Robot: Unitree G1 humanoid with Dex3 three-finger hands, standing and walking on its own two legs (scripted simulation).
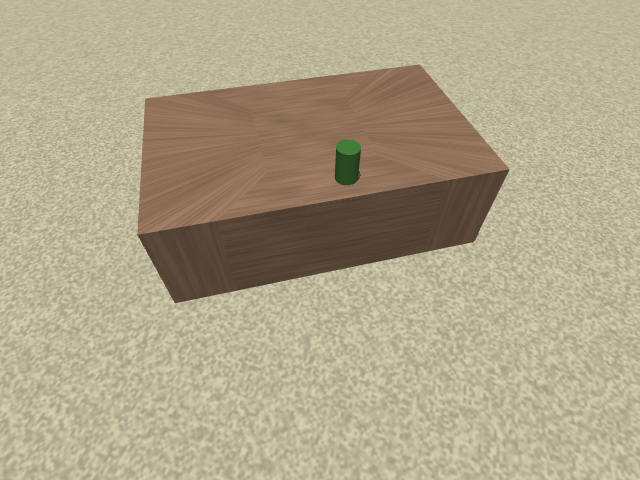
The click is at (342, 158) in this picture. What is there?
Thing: squat round
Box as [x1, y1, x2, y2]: [335, 140, 360, 184]
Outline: 342,140 336,145 335,179 341,184 351,184 355,182 357,179 360,145 353,140
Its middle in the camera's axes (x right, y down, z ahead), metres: +0.10 -0.24 +1.24
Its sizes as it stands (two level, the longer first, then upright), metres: 0.077 0.077 0.123
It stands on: a support 0.39 m high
